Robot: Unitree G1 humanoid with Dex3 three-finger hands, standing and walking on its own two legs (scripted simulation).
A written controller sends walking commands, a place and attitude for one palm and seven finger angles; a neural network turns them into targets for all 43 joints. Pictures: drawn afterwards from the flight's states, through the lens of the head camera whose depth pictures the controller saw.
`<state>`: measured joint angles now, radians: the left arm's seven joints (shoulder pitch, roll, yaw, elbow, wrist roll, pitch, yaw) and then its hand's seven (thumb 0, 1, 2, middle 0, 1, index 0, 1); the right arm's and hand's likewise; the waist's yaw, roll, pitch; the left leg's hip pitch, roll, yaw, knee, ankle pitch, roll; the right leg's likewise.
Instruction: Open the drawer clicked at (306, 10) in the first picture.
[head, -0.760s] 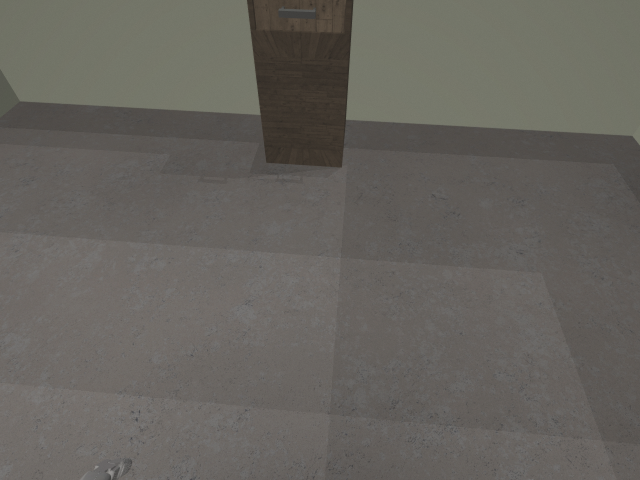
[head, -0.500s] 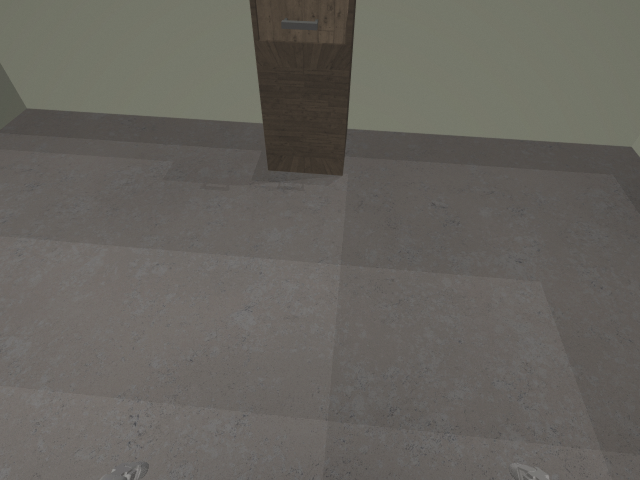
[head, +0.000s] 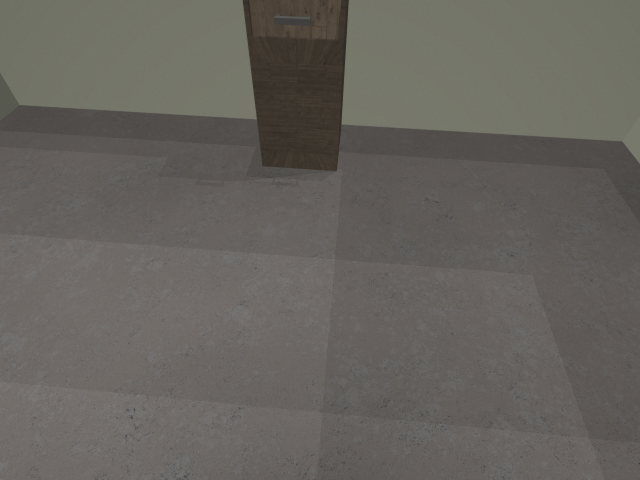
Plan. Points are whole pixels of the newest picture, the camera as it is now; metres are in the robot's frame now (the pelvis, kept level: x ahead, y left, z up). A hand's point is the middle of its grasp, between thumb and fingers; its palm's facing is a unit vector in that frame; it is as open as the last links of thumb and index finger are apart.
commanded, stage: stand and wait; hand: left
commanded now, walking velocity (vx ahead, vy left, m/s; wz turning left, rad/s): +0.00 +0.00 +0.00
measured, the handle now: (293, 18) +1.66 +0.20 -0.04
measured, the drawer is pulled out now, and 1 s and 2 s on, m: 0.00 0.00 0.00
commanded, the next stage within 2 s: look at it before walking up in 0.14 s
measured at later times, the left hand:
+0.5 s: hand out of the picture +0.07 +0.25 -0.16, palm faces -0.03 -0.95 -0.33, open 7.4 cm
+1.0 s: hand out of the picture +0.06 +0.24 -0.16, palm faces -0.02 -0.95 -0.31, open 7.4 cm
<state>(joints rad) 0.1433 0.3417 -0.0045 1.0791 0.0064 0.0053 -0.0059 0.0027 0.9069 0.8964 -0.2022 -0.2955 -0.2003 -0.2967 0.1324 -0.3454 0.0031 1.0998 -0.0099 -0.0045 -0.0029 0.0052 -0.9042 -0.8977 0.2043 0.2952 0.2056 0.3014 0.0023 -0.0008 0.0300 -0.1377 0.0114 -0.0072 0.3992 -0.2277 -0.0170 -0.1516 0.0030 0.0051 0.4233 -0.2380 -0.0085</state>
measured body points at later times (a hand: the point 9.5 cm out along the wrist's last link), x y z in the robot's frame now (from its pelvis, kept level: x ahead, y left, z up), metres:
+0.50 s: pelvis -0.01 +0.00 +0.00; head +0.00 +0.00 +0.45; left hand +0.07 +0.30 -0.13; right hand +0.07 -0.29 -0.13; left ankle -0.01 +0.13 -0.74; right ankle +0.00 -0.11 -0.74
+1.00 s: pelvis +0.01 +0.01 +0.00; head +0.00 +0.01 +0.45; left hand +0.06 +0.29 -0.14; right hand +0.08 -0.28 -0.14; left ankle -0.01 +0.13 -0.74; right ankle +0.00 -0.11 -0.74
